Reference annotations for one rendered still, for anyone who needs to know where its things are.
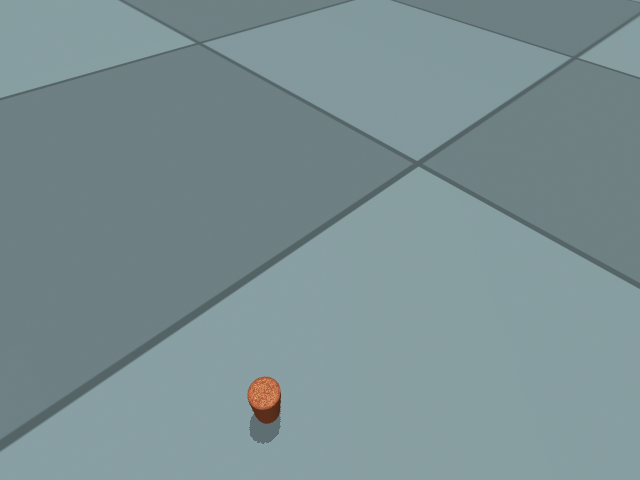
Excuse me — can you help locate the cup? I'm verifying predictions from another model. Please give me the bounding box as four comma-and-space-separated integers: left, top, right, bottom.
247, 377, 281, 424

